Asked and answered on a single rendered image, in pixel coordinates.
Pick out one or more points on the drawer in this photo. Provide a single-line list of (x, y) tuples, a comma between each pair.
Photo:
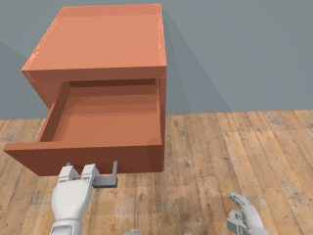
[(97, 122)]

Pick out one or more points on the left robot forearm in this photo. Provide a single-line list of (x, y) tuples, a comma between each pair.
[(67, 226)]

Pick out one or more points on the robot left hand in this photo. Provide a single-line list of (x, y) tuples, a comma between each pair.
[(70, 198)]

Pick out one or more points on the cabinet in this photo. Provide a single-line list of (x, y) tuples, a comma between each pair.
[(101, 42)]

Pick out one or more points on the handle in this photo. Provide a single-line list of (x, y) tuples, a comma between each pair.
[(100, 182)]

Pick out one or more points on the robot right hand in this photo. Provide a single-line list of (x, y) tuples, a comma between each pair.
[(240, 223)]

